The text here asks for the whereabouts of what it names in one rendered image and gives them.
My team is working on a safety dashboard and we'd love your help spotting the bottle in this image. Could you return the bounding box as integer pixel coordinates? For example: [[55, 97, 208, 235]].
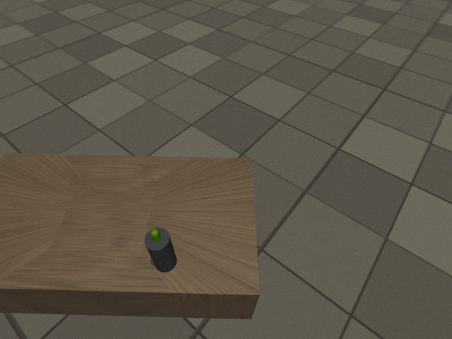
[[144, 227, 177, 273]]

